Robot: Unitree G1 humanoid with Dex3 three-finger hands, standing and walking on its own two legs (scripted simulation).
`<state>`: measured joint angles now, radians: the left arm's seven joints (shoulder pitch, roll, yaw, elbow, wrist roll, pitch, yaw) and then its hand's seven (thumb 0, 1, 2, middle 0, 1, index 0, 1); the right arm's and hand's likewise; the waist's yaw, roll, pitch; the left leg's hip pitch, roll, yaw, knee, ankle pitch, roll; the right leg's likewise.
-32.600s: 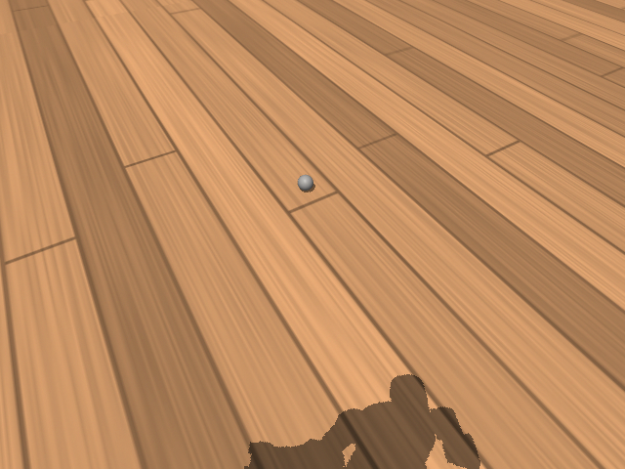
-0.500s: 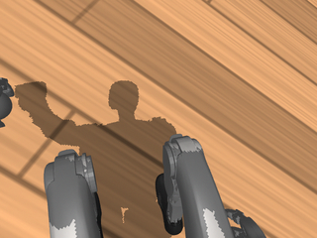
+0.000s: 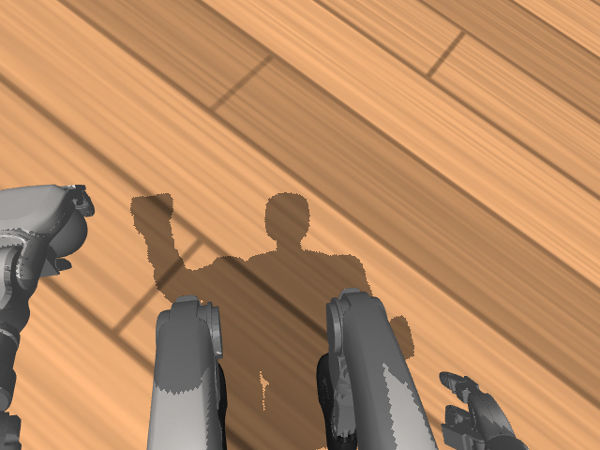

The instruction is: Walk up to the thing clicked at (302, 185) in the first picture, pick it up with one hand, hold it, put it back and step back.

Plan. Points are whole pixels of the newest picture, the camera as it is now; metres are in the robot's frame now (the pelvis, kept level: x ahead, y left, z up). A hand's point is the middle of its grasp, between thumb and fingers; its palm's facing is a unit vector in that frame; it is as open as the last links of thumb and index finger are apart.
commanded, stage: lift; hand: left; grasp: from above
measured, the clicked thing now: (55, 230) +0.41 +0.32 -0.11
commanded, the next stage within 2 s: hold in 0.98 s
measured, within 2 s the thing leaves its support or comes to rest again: neither
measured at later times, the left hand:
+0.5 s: hand out of the picture +0.34 +0.28 +0.11, palm faces -0.45 -0.13 -0.88, open 9.3 cm
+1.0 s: hand out of the picture +0.36 +0.25 +0.20, palm faces -0.46 -0.12 -0.88, open 9.3 cm
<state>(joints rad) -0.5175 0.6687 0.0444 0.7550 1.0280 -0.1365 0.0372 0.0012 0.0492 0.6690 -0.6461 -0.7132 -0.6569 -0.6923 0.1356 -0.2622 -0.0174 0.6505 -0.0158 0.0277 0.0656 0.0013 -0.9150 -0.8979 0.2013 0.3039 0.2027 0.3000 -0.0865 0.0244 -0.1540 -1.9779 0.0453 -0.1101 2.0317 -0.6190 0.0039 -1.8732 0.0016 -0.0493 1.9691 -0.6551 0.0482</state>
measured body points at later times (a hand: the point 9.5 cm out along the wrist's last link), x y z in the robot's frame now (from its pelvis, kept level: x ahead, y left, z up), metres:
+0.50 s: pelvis +0.03 +0.00 +0.18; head +0.12 +0.02 +0.62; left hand +0.36 +0.28 +0.16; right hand +0.17 -0.25 +0.07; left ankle +0.09 +0.12 -0.41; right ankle +0.10 -0.14 -0.41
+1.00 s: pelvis +0.06 +0.00 +0.28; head +0.12 +0.00 +0.73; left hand +0.38 +0.25 +0.25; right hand +0.17 -0.26 +0.16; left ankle +0.09 +0.12 -0.41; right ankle +0.10 -0.14 -0.41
